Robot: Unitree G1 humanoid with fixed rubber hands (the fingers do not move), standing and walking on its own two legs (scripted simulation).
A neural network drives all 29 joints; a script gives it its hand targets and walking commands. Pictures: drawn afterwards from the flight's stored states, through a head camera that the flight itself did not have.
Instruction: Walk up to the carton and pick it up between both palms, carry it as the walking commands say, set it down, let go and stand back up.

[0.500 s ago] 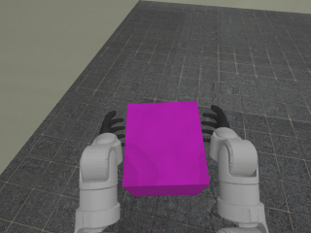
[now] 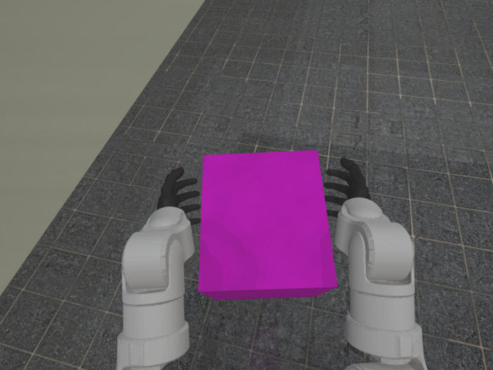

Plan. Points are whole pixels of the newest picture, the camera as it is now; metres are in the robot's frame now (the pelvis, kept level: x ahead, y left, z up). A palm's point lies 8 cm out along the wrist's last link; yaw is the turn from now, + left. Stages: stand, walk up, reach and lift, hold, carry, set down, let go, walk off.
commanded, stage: carry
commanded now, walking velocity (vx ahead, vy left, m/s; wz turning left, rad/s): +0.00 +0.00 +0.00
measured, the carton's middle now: (262, 231) +0.33 +0.00 -0.01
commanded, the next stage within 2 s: none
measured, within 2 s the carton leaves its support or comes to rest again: neither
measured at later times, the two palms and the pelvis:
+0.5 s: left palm (202, 146) +0.45 +0.11 +0.08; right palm (355, 145) +0.45 -0.16 +0.08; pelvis +0.15 -0.02 -0.02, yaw +1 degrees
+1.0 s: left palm (193, 114) +0.57 +0.14 +0.06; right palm (322, 102) +0.59 -0.12 +0.06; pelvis +0.28 -0.01 -0.02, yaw +4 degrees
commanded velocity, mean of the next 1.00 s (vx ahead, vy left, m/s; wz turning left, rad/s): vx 0.00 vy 0.00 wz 0.00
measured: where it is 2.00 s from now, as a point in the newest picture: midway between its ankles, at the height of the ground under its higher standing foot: (257, 319)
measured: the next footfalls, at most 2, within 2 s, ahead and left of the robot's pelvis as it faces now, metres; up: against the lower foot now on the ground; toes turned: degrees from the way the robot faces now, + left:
left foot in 0.16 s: +0.10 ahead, +0.09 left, +0.01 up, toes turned +6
right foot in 0.40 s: +0.12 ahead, -0.11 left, +0.00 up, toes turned -6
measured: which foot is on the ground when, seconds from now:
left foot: up 0.00-0.14, down 0.16-0.72, up 0.74-0.78, down 0.80-1.00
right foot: down 0.00-0.26, up 0.28-0.38, down 0.40-0.80, up 0.82-1.00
